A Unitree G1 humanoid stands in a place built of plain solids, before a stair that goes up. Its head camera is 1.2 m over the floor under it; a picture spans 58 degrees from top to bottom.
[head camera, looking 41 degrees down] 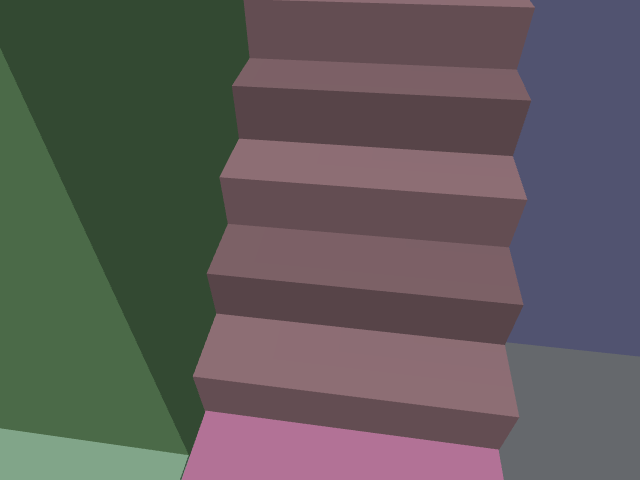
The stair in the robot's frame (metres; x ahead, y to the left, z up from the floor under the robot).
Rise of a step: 0.18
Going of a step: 0.20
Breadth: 0.93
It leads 8 degrees to the right of straight ahead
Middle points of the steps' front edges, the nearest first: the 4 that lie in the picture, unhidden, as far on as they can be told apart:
0.58 -0.03 0.18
0.78 -0.05 0.36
0.98 -0.08 0.54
1.18 -0.11 0.72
